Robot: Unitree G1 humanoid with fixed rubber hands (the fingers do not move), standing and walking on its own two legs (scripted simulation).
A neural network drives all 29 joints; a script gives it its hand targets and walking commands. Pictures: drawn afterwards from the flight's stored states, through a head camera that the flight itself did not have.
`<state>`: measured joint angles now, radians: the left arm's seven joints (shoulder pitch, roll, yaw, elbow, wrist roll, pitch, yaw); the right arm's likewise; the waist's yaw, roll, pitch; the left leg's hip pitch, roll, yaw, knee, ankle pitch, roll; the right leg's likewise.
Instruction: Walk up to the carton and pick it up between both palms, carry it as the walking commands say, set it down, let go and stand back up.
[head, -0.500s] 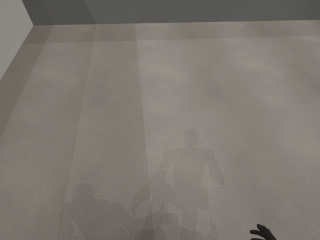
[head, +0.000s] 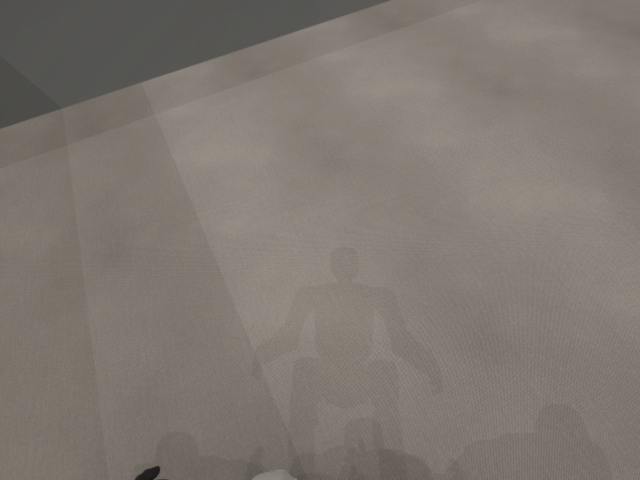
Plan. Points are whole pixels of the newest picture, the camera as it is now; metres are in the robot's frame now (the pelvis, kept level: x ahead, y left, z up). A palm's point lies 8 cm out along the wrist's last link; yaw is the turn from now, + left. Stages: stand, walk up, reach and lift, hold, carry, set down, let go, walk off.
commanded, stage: walk up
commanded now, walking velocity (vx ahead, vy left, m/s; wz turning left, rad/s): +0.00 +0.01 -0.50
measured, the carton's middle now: out of the picture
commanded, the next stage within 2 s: none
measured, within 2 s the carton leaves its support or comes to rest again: neither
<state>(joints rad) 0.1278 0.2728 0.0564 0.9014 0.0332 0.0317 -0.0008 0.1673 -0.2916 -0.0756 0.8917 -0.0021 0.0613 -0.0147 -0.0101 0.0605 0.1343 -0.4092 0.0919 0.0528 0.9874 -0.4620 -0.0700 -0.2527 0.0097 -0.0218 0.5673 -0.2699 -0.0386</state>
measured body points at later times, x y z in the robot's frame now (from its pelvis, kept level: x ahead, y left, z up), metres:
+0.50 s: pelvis -0.04 +0.03 +0.00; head +0.00 +0.05 +0.45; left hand +0.12 +0.26 -0.15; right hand -0.04 -0.24 -0.12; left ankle -0.02 +0.13 -0.73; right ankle -0.10 -0.10 -0.70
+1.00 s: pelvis -0.08 +0.02 +0.00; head -0.03 -0.01 +0.44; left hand +0.12 +0.22 -0.14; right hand -0.09 -0.28 -0.14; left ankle -0.03 +0.14 -0.72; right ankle -0.12 -0.08 -0.73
